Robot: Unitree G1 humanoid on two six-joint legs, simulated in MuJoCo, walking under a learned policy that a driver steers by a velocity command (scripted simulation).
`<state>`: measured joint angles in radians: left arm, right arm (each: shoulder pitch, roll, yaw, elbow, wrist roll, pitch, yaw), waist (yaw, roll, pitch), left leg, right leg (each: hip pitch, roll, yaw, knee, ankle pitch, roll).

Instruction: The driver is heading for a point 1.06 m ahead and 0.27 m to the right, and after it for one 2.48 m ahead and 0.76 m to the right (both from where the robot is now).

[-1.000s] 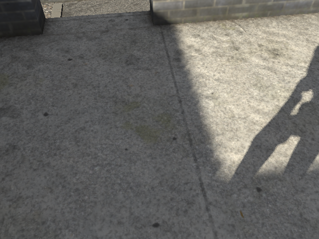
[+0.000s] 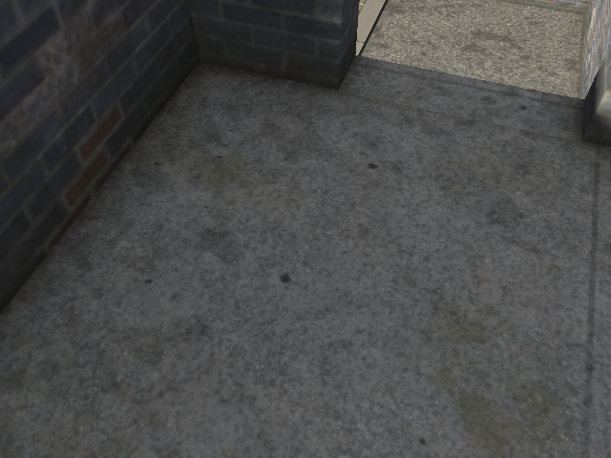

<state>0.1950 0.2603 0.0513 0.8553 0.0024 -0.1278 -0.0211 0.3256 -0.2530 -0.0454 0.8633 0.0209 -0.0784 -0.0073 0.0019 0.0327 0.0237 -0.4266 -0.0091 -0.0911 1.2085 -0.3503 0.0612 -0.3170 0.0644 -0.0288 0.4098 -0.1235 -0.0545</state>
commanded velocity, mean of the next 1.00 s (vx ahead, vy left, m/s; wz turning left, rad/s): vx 0.50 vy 0.00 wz -0.40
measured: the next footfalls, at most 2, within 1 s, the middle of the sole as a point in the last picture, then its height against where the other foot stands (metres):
left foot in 0.34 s outside the picture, level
right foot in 0.86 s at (406, 424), level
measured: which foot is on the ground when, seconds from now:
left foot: up 0.00-0.32, down 0.34-0.86, up 0.88-1.00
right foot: down 0.00-0.34, up 0.36-0.84, down 0.86-1.00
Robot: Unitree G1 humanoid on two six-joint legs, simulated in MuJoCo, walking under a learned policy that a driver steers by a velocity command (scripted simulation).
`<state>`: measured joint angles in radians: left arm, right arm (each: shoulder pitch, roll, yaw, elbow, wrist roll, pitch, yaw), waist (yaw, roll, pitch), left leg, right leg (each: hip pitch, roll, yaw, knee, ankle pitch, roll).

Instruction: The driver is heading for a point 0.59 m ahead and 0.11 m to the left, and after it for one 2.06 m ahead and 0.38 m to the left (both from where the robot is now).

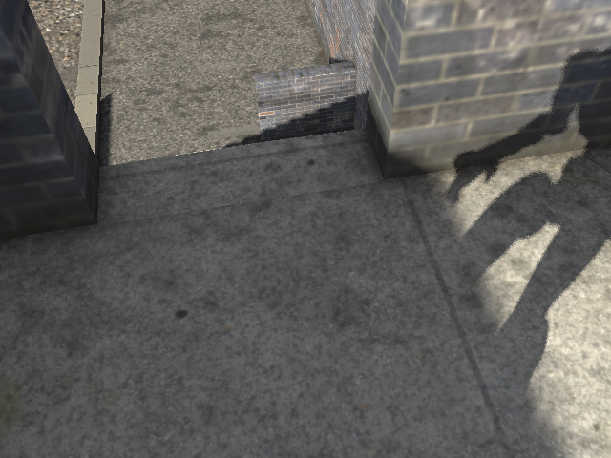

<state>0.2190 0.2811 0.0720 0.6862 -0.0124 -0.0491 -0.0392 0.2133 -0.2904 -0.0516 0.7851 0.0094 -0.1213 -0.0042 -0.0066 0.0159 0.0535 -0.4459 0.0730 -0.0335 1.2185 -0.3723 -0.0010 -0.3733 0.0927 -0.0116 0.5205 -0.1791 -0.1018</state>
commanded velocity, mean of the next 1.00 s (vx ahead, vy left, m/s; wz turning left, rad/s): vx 0.50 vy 0.00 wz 0.22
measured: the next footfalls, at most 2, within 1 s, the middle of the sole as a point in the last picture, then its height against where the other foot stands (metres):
left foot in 0.40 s outside the picture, level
right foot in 0.90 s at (342, 343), level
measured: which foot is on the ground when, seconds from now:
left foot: up 0.00-0.38, down 0.40-0.90, up 0.92-1.00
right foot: down 0.00-0.42, up 0.44-0.88, down 0.90-1.00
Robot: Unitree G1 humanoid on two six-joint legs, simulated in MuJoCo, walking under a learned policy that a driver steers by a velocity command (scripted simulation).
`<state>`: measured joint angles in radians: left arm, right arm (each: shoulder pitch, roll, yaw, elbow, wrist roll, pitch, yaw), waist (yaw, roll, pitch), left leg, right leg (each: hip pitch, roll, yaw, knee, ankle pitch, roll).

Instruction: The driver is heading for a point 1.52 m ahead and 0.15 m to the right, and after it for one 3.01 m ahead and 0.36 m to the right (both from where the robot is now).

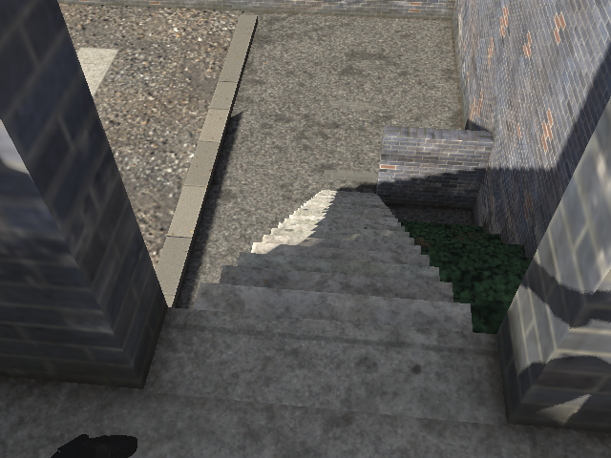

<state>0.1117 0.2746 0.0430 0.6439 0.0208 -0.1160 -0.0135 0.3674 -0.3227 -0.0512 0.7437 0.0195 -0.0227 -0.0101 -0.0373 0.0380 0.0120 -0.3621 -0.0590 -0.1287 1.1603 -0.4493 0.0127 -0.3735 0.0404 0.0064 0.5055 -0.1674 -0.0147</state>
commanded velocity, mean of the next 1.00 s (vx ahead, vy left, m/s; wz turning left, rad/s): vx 0.50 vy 0.00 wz -0.11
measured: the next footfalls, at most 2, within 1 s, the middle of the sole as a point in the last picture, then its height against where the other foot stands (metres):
left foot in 0.36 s outside the picture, level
right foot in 0.86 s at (352, 409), level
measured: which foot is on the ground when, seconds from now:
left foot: up 0.00-0.34, down 0.36-0.88, up 0.90-1.00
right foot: down 0.00-0.36, up 0.38-0.84, down 0.86-1.00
